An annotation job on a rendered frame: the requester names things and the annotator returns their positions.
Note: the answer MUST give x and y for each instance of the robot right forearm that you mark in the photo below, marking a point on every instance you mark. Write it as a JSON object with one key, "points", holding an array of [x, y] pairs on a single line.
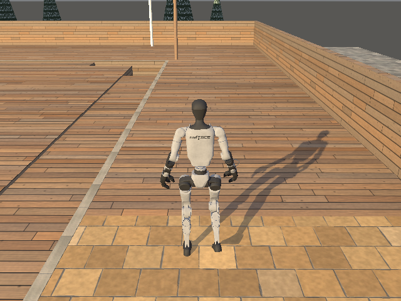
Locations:
{"points": [[230, 164]]}

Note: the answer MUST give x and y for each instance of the robot left upper arm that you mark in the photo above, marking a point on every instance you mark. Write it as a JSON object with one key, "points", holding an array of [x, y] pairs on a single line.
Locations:
{"points": [[176, 143]]}

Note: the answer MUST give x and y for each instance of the right robot hand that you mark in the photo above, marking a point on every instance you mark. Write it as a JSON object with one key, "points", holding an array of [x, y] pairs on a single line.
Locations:
{"points": [[228, 173]]}

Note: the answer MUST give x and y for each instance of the robot left forearm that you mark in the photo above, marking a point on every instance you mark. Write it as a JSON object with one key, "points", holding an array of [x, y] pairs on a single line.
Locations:
{"points": [[168, 167]]}

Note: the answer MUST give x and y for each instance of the left robot hand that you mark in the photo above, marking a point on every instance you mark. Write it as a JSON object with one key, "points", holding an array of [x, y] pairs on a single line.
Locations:
{"points": [[167, 179]]}

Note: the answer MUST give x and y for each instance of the robot right foot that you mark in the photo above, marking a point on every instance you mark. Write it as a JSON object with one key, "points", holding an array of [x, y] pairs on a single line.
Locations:
{"points": [[217, 247]]}

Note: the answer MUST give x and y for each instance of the robot right upper arm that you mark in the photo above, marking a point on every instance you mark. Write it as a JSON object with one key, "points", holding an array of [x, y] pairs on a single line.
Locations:
{"points": [[220, 133]]}

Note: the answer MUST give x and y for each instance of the left robot thigh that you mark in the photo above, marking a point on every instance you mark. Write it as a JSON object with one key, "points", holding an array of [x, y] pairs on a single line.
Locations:
{"points": [[185, 185]]}

